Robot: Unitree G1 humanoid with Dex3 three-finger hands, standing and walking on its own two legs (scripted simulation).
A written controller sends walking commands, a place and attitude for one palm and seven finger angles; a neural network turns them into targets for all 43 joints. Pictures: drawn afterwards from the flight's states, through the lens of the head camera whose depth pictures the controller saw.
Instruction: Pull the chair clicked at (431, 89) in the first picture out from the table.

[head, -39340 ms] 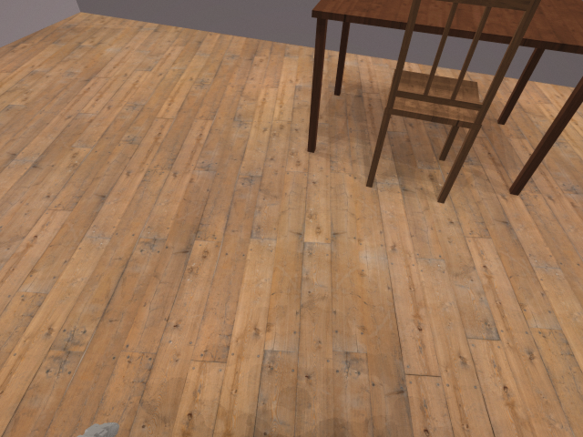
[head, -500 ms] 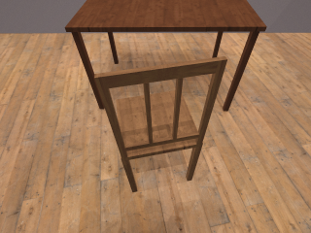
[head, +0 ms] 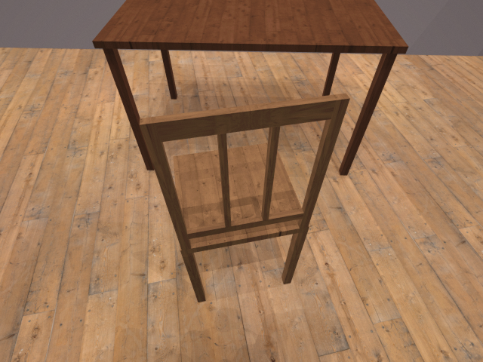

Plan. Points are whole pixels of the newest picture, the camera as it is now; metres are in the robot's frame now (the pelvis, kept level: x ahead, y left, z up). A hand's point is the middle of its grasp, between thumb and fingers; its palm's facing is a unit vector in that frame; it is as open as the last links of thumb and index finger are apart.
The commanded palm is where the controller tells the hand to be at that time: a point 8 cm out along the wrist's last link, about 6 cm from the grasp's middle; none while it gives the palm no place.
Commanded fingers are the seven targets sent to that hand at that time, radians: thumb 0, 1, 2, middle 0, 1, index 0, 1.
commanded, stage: look to check the result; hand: left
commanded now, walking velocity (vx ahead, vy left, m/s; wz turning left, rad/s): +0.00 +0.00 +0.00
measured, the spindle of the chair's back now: (225, 186) +0.50 +0.07 -0.06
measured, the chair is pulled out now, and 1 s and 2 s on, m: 0.50 0.50 0.50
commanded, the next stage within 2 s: stand and wait in 0.72 s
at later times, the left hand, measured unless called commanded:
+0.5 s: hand out of the picture +0.01 +0.18 -0.18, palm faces +0.05 -0.98 -0.20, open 7.3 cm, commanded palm none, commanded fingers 0.00 0.90 0.90 -0.20 -0.30 -0.20 -0.30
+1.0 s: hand out of the picture +0.01 +0.18 -0.18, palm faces +0.05 -0.98 -0.19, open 7.3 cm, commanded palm none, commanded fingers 0.00 0.90 0.90 -0.20 -0.30 -0.20 -0.30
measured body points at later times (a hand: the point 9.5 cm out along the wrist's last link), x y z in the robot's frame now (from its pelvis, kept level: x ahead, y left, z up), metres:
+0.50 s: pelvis +0.01 +0.01 +0.00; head +0.03 +0.00 +0.45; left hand +0.01 +0.23 -0.16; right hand -0.01 -0.20 -0.17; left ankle -0.05 +0.12 -0.74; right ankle +0.00 -0.14 -0.74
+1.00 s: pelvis +0.02 +0.02 +0.00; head +0.04 +0.01 +0.45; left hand +0.01 +0.23 -0.16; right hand -0.01 -0.19 -0.16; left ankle -0.05 +0.12 -0.74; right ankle +0.00 -0.14 -0.74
